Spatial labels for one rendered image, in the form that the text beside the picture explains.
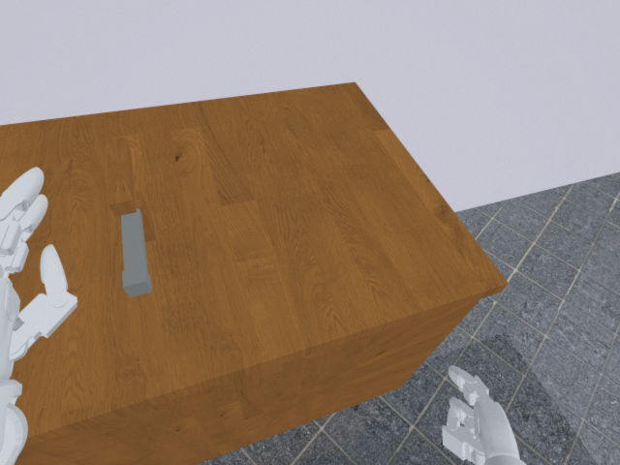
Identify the robot right hand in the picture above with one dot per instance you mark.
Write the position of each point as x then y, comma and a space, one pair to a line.
486, 432

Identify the counter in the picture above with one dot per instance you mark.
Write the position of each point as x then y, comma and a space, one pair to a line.
301, 262

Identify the robot left hand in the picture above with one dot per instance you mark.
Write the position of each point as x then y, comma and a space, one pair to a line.
21, 212

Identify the left robot forearm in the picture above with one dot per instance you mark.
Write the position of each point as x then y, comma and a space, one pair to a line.
13, 423

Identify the tap lever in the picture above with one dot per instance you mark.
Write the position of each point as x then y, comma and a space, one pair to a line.
136, 280

